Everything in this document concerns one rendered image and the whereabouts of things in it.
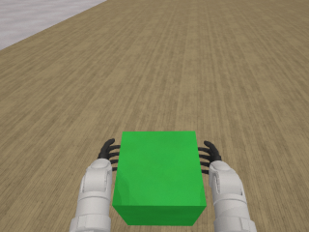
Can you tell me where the carton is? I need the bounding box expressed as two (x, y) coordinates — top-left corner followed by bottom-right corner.
(112, 130), (207, 226)

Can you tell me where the robot right forearm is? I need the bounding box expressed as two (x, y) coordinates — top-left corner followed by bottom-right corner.
(209, 160), (257, 232)

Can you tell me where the robot left forearm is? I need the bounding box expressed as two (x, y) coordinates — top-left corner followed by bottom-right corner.
(69, 159), (113, 232)

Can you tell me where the robot left hand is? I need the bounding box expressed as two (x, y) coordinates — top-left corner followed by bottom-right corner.
(98, 138), (121, 172)

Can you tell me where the robot right hand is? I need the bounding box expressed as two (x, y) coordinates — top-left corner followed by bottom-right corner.
(198, 140), (222, 175)

